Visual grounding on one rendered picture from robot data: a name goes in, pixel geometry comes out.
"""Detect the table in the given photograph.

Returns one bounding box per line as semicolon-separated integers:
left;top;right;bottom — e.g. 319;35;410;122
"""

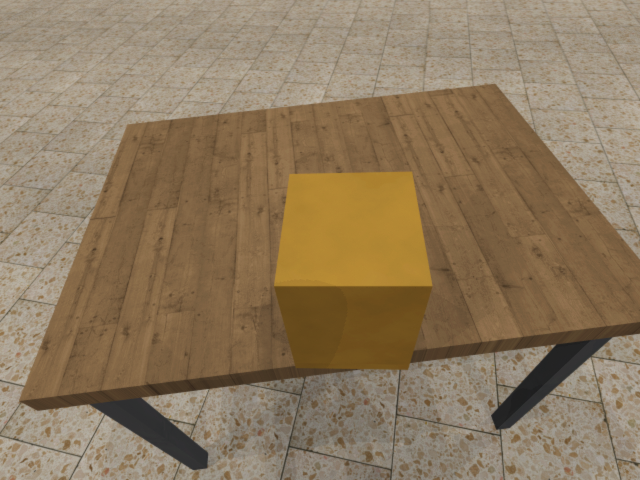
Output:
19;84;640;470

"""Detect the carton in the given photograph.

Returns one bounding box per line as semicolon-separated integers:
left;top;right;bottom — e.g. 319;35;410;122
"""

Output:
274;172;433;370

